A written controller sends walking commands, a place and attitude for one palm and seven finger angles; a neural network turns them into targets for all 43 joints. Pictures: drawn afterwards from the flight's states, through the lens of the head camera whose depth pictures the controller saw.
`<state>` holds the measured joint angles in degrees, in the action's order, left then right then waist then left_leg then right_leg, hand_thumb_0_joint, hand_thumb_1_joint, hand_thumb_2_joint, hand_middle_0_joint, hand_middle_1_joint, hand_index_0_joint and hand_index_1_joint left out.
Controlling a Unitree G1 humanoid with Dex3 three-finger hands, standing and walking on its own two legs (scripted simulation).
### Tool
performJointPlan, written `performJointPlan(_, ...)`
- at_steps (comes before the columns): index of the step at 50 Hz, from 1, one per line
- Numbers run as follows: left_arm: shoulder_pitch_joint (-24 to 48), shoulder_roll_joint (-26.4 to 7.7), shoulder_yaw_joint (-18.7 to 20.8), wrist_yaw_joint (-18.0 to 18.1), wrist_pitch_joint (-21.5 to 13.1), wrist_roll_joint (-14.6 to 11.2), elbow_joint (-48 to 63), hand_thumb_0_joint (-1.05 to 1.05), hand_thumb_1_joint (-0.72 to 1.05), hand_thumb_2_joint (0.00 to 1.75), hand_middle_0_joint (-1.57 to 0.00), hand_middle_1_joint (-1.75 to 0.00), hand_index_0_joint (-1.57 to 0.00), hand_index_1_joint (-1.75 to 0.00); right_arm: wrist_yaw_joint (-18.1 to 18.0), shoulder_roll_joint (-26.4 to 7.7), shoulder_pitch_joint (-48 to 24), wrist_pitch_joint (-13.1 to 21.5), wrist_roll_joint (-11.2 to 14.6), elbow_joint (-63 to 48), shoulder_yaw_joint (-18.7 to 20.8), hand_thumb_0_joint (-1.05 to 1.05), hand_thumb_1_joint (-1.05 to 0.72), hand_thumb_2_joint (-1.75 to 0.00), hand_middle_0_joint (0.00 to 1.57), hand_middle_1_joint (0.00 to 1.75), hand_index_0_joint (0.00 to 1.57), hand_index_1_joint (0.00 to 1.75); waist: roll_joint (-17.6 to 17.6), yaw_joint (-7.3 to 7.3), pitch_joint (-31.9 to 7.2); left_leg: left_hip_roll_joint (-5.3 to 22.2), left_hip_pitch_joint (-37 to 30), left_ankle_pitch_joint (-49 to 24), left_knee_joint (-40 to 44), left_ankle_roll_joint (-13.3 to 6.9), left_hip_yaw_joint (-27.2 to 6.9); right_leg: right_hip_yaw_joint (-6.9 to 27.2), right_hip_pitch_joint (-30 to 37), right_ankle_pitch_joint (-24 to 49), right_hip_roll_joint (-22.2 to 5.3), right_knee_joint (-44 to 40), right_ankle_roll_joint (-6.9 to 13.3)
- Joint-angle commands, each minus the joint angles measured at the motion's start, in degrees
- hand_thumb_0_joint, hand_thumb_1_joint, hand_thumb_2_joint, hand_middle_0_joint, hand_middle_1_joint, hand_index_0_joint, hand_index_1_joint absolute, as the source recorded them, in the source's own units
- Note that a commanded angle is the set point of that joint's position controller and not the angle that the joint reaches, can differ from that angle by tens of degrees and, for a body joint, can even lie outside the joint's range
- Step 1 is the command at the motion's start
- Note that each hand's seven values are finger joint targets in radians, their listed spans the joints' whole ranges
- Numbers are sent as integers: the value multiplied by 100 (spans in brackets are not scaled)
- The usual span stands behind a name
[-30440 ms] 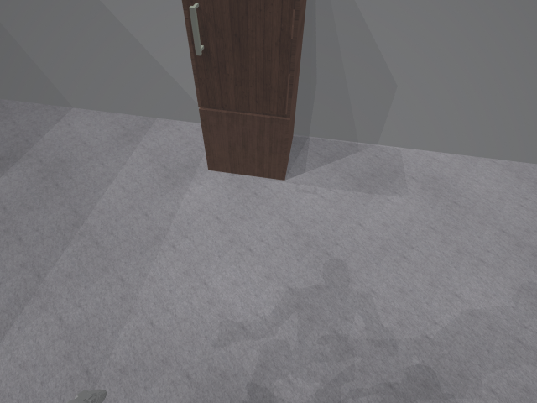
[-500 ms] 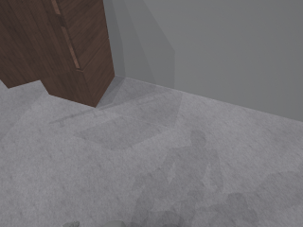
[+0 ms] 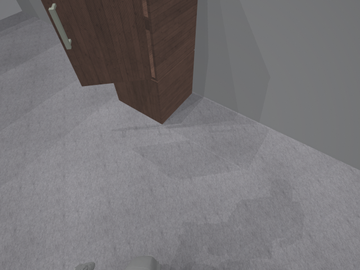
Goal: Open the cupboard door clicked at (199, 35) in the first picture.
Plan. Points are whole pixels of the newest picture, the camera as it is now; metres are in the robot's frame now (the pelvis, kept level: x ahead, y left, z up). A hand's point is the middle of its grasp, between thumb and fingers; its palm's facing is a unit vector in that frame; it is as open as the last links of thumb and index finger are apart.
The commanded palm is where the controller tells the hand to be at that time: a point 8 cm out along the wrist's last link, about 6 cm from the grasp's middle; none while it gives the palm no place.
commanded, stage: turn to face it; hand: left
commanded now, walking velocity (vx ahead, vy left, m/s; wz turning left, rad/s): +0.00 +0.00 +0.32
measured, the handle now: (61, 27) +0.97 +0.54 +0.00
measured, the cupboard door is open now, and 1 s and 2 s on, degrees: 44 44 44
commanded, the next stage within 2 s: take the last steps up to it in 0.20 s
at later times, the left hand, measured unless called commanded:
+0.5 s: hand out of the picture +0.02 +0.19 -0.16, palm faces +0.23 -0.94 -0.24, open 7.3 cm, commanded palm none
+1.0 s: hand (72, 262) +0.15 +0.28 -0.16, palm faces +0.26 -0.94 -0.20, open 7.3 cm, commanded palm none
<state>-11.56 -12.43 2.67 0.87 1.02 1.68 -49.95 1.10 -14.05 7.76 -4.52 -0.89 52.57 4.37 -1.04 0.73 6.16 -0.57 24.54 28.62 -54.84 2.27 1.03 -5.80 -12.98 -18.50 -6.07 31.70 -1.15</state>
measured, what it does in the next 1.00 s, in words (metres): walks ahead: left foot, then right foot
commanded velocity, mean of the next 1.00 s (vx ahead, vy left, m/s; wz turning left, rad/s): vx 0.22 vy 0.07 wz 0.15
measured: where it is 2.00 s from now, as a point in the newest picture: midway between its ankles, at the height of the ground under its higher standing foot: (148, 209)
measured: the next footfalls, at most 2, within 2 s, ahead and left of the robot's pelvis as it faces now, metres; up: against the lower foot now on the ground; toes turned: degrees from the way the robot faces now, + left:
left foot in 0.10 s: +0.04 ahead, +0.13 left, +0.00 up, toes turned +5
right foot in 0.38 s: +0.07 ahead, -0.13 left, +0.00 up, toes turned +4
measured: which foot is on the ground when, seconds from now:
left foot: up 0.00-0.08, down 0.10-0.38, up 0.40-0.70, down 0.72-1.00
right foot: down 0.00-0.10, up 0.12-0.36, down 0.38-0.72, up 0.74-1.00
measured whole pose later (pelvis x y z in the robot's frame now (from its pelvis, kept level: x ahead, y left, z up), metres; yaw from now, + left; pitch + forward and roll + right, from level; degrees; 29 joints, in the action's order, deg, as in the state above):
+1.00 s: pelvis +0.13 +0.08 +0.00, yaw +14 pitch +0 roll +2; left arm -11.0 -11.4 3.4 -1.7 0.0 1.4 -57.0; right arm -0.5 -8.7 18.9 2.2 -1.9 61.1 1.2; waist -1.1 0.0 2.9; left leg -0.4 6.8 15.7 -22.8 -1.2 5.7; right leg -6.0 -25.6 -18.8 -5.4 43.8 -0.5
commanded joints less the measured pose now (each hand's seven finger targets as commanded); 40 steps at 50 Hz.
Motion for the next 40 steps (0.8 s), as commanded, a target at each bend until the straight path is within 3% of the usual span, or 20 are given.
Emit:
performJointPlan(1, -425, -1249, 328, 67, -134, -14, 140, 0, 90, 90, -20, -30, -20, -30, 12, -145, -212, 269, 50, -498, -56, 0, -90, -90, 20, 30, 20, 30, -974, -233, -860, -118, -443, -515, 1766, 23, 423, 618, 921, 3708, -1178, -395, 646)
performJointPlan(3, -306, -1175, 316, 36, -106, -83, 97, 0, 90, 90, -20, -30, -20, -30, 3, -348, 179, 328, 29, -361, -27, 0, -90, -90, 20, 30, 20, 30, -727, 10, -990, 24, -1455, -1757, 3021, -116, 238, 282, 396, 3028, -995, 258, 223)
performJointPlan(4, -333, -931, 291, 16, -68, -135, 216, 0, 90, 90, -20, -30, -20, -30, -34, -834, 409, 395, -26, -360, 71, 0, -90, -90, 20, 30, 20, 30, 470, 131, -1248, 1029, -2289, -3142, 3301, -523, -964, -101, -589, 1629, -537, 1157, -142)
performJointPlan(5, -180, -593, 148, 2, -30, -159, 398, 0, 90, 90, -20, -30, -20, -30, -88, -1315, 707, 383, -56, -319, 165, 0, -90, -90, 20, 30, 20, 30, 1778, 264, -1230, 2264, -2542, -5209, 3373, -1364, -2291, -67, -1548, -1679, -24, 2083, -396)
performJointPlan(6, 51, -694, 143, 24, 38, -103, 482, 0, 90, 90, -20, -30, -20, -30, -146, -1401, 839, 341, -76, -289, 171, 0, -90, -90, 20, 30, 20, 30, 1051, 341, -1155, 2435, -2175, -4768, 3303, -1667, -2286, 336, -1530, -1863, -22, 2723, -291)
performJointPlan(8, 181, -653, 159, 35, 76, -107, 271, 0, 90, 90, -20, -30, -20, -30, -267, -1070, 553, 404, -79, -272, 76, 0, -90, -90, 20, 30, 20, 30, 1518, 195, -1031, 1869, -2036, -5030, 3188, -1468, -1819, 613, -1738, -1390, -36, 3053, -273)
performJointPlan(11, 43, -526, 144, -14, 106, -129, 67, 0, 90, 90, -20, -30, -20, -30, -300, -895, 280, 410, -79, -274, 1, 0, -90, -90, 20, 30, 20, 30, 1086, 31, -1009, 1511, -1874, -5043, 3143, -1261, -1264, 470, -1256, -1120, 132, 2392, -243)
performJointPlan(16, -599, -417, 141, -41, 27, -117, -217, 0, 90, 90, -20, -30, -20, -30, -254, -855, -64, 334, -38, -216, 10, 0, -90, -90, 20, 30, 20, 30, 834, -274, -972, 1109, -850, -2832, 3022, -927, -1074, 128, 376, -51, 481, 278, -153)
performJointPlan(17, -831, -559, 184, -39, -30, -80, -285, 0, 90, 90, -20, -30, -20, -30, -221, -728, -132, 320, 2, -240, -7, 0, -90, -90, 20, 30, 20, 30, 507, -398, -872, 731, -358, -1458, 2647, -671, -862, 310, 906, 72, 326, -620, -112)
performJointPlan(18, -1009, -1062, 292, -21, -105, 4, -302, 0, 90, 90, -20, -30, -20, -30, -153, -404, -114, 302, 50, -330, -38, 0, -90, -90, 20, 30, 20, 30, -823, -502, -652, -22, 784, 127, 1517, -282, -291, 1888, 1362, -1063, -809, -1637, 281)
performJointPlan(19, -1046, -1494, 378, -24, -104, 18, -196, 0, 90, 90, -20, -30, -20, -30, -82, -381, -323, 292, 10, -532, -39, 0, -90, -90, 20, 30, 20, 30, -1632, -672, -310, -215, 1126, 711, 47, -148, -94, 3269, 770, -1923, -2043, -2492, 943)
performJointPlan(20, -893, -1461, 377, -16, -149, -17, -101, 0, 90, 90, -20, -30, -20, -30, -45, -541, -438, 301, -23, -555, -2, 0, -90, -90, 20, 30, 20, 30, -1144, -578, -108, 73, 1213, 261, -782, -189, -462, 3447, 245, -2335, -2113, -2590, 1211)
performJointPlan(22, -447, -993, 277, -10, -268, -33, -91, 0, 90, 90, -20, -30, -20, -30, 21, -518, -366, 295, -56, -386, 53, 0, -90, -90, 20, 30, 20, 30, -1105, -258, 128, 359, 1339, -634, -1278, -133, -552, 2475, 82, -1395, -1620, -2384, 924)
performJointPlan(25, -561, -872, 286, -22, -385, -22, -195, 0, 90, 90, -20, -30, -20, -30, 120, -221, -278, 310, -33, -273, 5, 0, -90, -90, 20, 30, 20, 30, -864, -264, -209, 404, 939, -976, -408, 0, -137, 1321, 458, -121, -1335, -2205, 713)
performJointPlan(30, -1083, -1076, 364, -58, -411, 14, -607, 0, 90, 90, -20, -30, -20, -30, 180, 21, -540, 445, 3, -319, -82, 0, -90, -90, 20, 30, 20, 30, -897, -524, -371, 266, 403, -768, 1421, -24, 326, 901, 1013, 663, -1475, -1863, 762)
performJointPlan(34, -760, -1015, 371, -105, -335, -20, -667, 0, 90, 90, -20, -30, -20, -30, 105, -137, 464, 576, -23, -14, -82, 0, -90, -90, 20, 30, 20, 30, -627, -36, -459, -52, -1620, -1308, 2951, -142, 793, 260, -118, 215, -1048, -1005, 386)
performJointPlan(35, -702, -787, 326, -142, -303, -42, -589, 0, 90, 90, -20, -30, -20, -30, 27, -532, 1135, 623, -47, 171, 16, 0, -90, -90, 20, 30, 20, 30, 269, 274, -743, 421, -2730, -950, 3215, -366, 151, -103, -920, 29, -685, 203, 168)
performJointPlan(36, -559, -367, 233, -184, -283, -87, -342, 0, 90, 90, -20, -30, -20, -30, -64, -1185, 1950, 649, -128, 323, 182, 0, -90, -90, 20, 30, 20, 30, 2009, 589, -1016, 1931, -3393, -447, 3852, -998, -2066, -637, -2190, -1466, 111, 2011, -135)
performJointPlan(37, 11, -342, 174, -165, -288, -56, -67, 0, 90, 90, -20, -30, -20, -30, -182, -1290, 2344, 592, -117, 429, 182, 0, -90, -90, 20, 30, 20, 30, 1495, 715, -796, 2357, -3060, -287, 4266, -1487, -2543, -83, -2699, -1716, 168, 3036, 1)
performJointPlan(40, 116, -292, 164, -180, -260, -24, -248, 0, 90, 90, -20, -30, -20, -30, -234, -585, 1373, 692, -101, 281, -28, 0, -90, -90, 20, 30, 20, 30, 1325, 216, -221, 1929, -1689, -214, 4423, -1360, -1851, 463, -2645, -657, -285, 3643, 145)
